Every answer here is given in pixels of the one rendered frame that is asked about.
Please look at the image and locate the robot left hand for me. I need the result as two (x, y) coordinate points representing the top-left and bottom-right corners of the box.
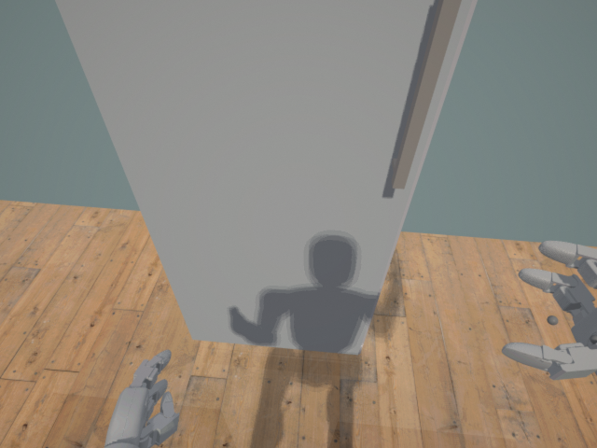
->
(104, 350), (179, 448)

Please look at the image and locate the handle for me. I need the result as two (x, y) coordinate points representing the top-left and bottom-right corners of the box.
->
(392, 0), (462, 189)

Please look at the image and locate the robot right hand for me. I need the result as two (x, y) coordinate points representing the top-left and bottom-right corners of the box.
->
(502, 241), (597, 380)

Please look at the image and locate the fridge door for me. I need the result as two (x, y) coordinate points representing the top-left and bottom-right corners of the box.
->
(55, 0), (472, 355)

